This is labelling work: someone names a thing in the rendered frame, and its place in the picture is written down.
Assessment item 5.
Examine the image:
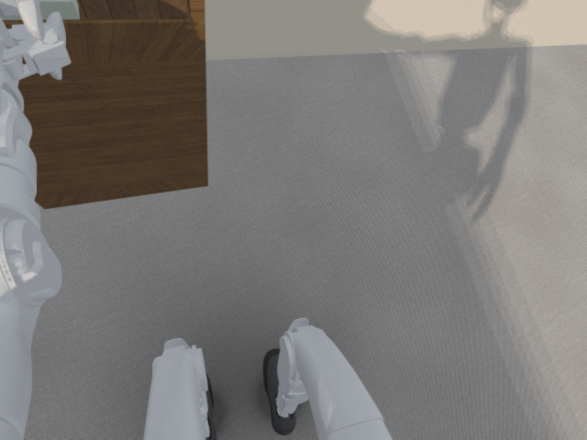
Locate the left robot upper arm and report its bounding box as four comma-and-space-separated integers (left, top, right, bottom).
0, 217, 62, 440

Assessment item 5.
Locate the robot left forearm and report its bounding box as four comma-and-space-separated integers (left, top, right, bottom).
0, 72, 40, 230

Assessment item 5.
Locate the drawer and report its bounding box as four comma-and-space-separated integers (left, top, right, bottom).
3, 0, 187, 21

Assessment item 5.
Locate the cabinet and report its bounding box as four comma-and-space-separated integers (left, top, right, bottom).
3, 0, 208, 209

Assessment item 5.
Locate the left robot hand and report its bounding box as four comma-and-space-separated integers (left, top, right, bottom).
0, 0, 71, 88

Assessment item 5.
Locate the robot right thigh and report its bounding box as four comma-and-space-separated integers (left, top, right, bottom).
280, 325, 393, 440

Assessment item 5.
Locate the robot right foot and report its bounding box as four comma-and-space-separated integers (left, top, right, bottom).
263, 348, 296, 435

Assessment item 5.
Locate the handle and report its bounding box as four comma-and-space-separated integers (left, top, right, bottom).
0, 0, 80, 20

